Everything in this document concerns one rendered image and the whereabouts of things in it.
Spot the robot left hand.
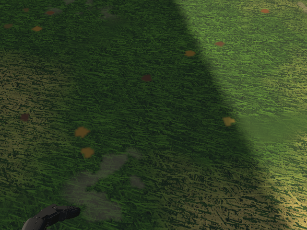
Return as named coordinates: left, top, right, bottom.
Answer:
left=21, top=203, right=81, bottom=230

